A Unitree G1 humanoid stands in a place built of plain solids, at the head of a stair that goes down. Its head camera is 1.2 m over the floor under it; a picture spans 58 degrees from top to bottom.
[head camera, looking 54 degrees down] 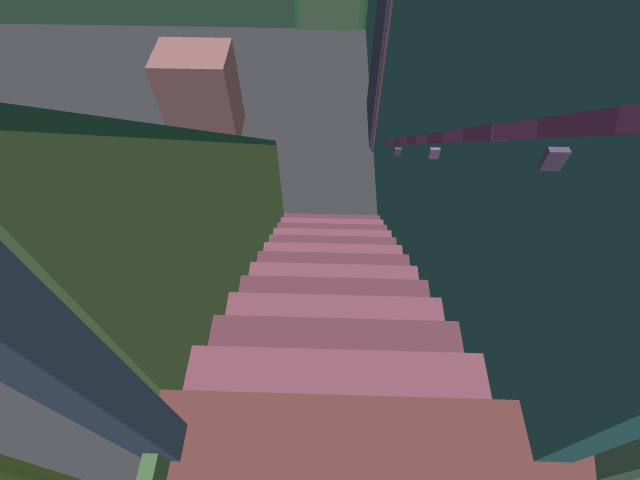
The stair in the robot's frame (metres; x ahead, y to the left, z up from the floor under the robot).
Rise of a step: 0.18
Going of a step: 0.20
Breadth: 0.97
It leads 2 degrees to the right of straight ahead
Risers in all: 13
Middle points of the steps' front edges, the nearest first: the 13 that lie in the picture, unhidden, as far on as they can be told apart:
0.35 -0.05 0.00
0.55 -0.06 -0.18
0.76 -0.06 -0.36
0.96 -0.07 -0.55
1.16 -0.07 -0.73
1.37 -0.08 -0.91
1.57 -0.09 -1.10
1.77 -0.09 -1.28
1.98 -0.10 -1.46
2.18 -0.10 -1.65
2.38 -0.11 -1.83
2.59 -0.11 -2.01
2.79 -0.12 -2.19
